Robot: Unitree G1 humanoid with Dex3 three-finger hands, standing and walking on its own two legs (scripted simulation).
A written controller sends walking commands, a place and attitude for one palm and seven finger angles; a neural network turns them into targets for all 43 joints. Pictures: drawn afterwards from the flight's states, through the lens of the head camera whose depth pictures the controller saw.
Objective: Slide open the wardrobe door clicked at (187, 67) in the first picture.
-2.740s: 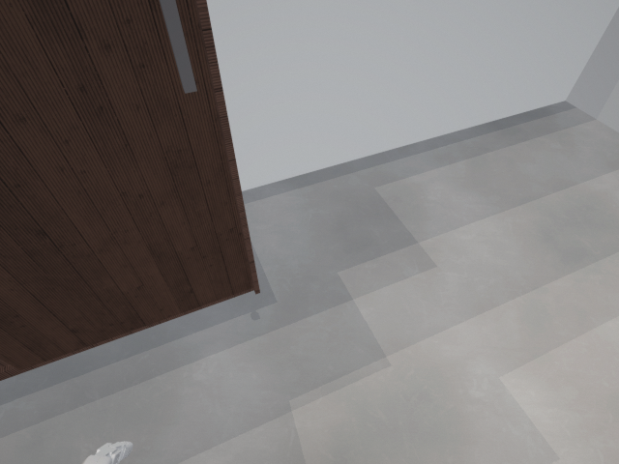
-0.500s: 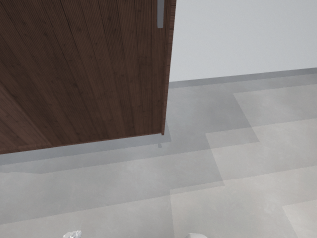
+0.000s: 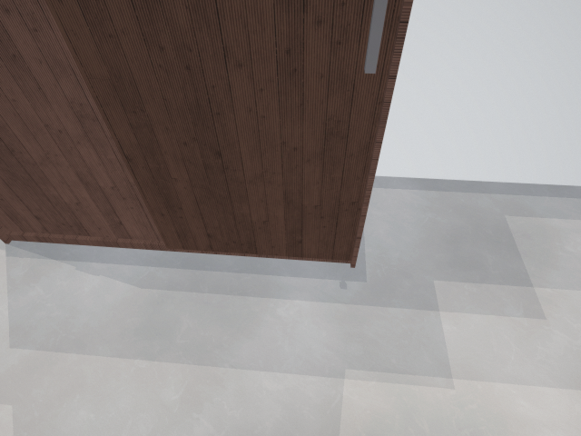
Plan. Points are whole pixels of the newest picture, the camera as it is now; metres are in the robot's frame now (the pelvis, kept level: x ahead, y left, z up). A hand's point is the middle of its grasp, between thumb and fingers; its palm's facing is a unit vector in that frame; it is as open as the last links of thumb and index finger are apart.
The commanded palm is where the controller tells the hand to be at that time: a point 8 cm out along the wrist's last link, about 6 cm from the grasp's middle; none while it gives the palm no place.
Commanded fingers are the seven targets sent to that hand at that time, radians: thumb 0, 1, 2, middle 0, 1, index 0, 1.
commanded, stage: take the last steps up to it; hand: right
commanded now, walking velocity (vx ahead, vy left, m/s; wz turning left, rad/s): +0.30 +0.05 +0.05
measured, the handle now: out of the picture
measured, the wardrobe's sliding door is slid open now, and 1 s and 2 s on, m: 0.00 0.00 0.00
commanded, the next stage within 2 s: come to a stop and stand still in 0.86 s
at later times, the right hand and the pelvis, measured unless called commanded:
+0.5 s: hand out of the picture +0.06 -0.18 -0.21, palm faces +0.04 +0.99 -0.12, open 7.4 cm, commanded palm none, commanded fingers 0.00 -0.90 -0.90 0.20 0.30 0.20 0.30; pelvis +0.13 -0.02 -0.03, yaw +1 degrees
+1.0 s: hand (387, 300) +0.42 -0.15 -0.18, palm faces -0.06 +0.98 -0.19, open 7.4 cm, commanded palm none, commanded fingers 0.00 -0.90 -0.90 0.20 0.30 0.20 0.30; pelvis +0.32 +0.02 -0.02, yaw +2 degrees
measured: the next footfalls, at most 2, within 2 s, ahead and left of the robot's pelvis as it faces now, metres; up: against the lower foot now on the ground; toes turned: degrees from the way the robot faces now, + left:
left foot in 0.10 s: +0.02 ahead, +0.14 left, +0.00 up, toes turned +4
right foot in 0.44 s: +0.24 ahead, -0.11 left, +0.00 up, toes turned -10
